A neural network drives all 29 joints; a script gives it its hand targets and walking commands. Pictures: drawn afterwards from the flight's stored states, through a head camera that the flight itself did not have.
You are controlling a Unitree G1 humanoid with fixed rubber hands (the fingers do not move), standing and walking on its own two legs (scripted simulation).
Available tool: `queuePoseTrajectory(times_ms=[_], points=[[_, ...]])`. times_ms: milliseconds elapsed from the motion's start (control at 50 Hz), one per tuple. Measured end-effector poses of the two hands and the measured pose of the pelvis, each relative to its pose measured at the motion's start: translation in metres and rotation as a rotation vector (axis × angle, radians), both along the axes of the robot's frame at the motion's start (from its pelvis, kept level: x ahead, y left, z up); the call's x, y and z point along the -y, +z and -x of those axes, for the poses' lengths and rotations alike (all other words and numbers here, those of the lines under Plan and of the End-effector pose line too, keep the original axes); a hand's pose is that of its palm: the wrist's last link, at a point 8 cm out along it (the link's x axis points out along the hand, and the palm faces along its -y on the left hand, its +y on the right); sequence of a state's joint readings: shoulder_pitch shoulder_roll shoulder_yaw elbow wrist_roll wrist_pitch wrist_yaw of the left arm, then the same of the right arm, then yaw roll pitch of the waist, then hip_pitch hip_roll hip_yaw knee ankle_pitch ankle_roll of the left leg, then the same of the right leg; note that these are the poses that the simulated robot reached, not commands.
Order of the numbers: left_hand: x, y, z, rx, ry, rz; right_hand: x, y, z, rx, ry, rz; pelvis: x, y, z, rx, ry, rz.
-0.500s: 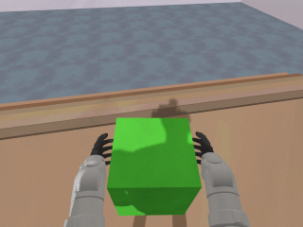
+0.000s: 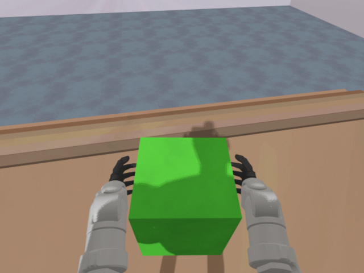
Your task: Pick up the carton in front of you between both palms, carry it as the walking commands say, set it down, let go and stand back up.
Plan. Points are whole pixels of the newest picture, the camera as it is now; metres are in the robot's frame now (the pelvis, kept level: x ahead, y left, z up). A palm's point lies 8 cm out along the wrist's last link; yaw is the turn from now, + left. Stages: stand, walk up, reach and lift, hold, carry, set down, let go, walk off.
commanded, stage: hold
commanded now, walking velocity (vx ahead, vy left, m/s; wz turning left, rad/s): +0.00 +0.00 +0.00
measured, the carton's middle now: (182, 198) +0.30 +0.00 -0.02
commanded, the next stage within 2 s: carry in 0.10 s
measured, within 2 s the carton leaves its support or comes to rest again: neither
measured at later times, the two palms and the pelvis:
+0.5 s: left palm (122, 154) +0.38 +0.15 +0.07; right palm (240, 150) +0.38 -0.15 +0.07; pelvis +0.11 +0.00 -0.03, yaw +0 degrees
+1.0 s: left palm (127, 96) +0.62 +0.17 +0.08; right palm (217, 93) +0.63 -0.13 +0.08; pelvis +0.39 +0.01 -0.02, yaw +0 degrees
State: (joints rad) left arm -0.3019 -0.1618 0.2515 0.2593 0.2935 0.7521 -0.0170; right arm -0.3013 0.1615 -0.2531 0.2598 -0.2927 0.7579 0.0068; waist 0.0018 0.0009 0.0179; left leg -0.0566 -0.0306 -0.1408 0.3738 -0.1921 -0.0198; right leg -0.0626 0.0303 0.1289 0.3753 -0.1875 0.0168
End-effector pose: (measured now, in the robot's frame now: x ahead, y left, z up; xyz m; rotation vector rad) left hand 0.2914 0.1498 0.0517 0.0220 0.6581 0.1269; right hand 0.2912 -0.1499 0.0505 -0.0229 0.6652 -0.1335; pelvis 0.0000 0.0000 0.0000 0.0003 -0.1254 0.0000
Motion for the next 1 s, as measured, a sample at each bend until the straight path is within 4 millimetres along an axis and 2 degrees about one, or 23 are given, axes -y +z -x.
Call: queuePoseTrajectory(times_ms=[160,280,400,520,620,700,780,840,920,1000], points=[[0.000,0.000,-0.005,0.010,0.000,-0.003,0.000,0.001,-0.005,0.010,0.001,0.002,0.000,-0.003,-0.006,-0.060,0.000,0.000],[0.002,0.012,-0.025,0.065,0.014,0.013,0.002,0.011,-0.026,0.065,-0.012,-0.021,0.002,-0.011,-0.026,-0.135,-0.004,-0.002],[0.007,0.023,-0.059,0.082,0.030,0.036,0.007,0.020,-0.059,0.082,-0.030,-0.045,0.006,-0.022,-0.068,-0.190,0.011,0.010],[-0.001,0.016,-0.092,0.036,0.053,0.061,-0.001,0.018,-0.095,0.038,-0.043,-0.060,-0.001,-0.025,-0.118,-0.229,-0.016,-0.026],[0.013,0.018,-0.131,-0.006,0.017,0.051,0.013,0.012,-0.119,-0.004,-0.087,-0.084,0.004,-0.020,-0.163,-0.241,-0.032,0.013],[0.021,0.019,-0.162,-0.002,0.027,0.055,0.021,0.015,-0.154,0.000,-0.083,-0.090,0.014,-0.020,-0.204,-0.222,0.029,0.019],[0.009,0.032,-0.189,-0.007,0.096,0.062,0.009,0.034,-0.204,-0.009,-0.016,-0.085,0.018,-0.005,-0.247,-0.230,0.041,-0.009],[-0.002,0.044,-0.218,0.013,0.136,0.058,-0.003,0.044,-0.244,0.009,0.028,-0.085,0.015,0.001,-0.281,-0.232,0.035,-0.027],[-0.013,0.047,-0.267,0.035,0.143,0.055,-0.014,0.044,-0.293,0.030,0.039,-0.082,0.005,-0.003,-0.331,-0.219,0.027,-0.031],[-0.023,0.031,-0.329,0.033,0.110,0.069,-0.023,0.030,-0.344,0.032,0.008,-0.066,-0.011,-0.020,-0.389,-0.191,0.008,-0.029]])
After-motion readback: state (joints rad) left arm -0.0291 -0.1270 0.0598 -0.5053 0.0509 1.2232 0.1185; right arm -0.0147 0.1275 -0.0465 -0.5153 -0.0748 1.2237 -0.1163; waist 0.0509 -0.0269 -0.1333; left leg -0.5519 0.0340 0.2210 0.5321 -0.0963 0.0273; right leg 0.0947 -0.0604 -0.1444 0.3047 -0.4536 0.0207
